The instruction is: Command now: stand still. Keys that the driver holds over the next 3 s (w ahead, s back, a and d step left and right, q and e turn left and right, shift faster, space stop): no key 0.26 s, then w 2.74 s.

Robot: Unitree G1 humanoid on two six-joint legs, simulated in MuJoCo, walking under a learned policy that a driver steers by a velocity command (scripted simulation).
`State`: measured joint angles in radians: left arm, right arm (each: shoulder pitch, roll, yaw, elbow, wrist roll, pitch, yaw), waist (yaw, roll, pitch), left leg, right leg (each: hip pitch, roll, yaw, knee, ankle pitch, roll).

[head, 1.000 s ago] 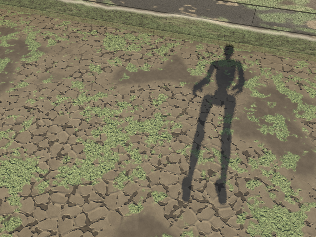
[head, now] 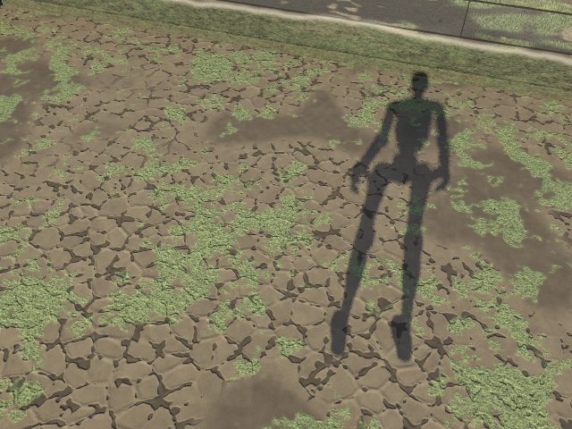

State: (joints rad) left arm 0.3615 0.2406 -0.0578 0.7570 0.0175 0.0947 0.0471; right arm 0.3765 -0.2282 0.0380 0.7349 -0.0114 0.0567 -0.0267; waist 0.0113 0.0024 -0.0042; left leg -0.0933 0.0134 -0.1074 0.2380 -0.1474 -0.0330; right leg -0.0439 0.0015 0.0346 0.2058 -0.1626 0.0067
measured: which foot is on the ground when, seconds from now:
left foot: down 0.00-1.00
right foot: down 0.00-1.00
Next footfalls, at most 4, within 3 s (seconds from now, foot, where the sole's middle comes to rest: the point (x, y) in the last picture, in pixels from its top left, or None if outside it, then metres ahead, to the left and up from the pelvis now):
none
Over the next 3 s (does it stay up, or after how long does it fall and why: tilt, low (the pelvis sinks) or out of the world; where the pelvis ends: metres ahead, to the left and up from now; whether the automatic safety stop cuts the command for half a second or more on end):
stays up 0.00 0.00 0.00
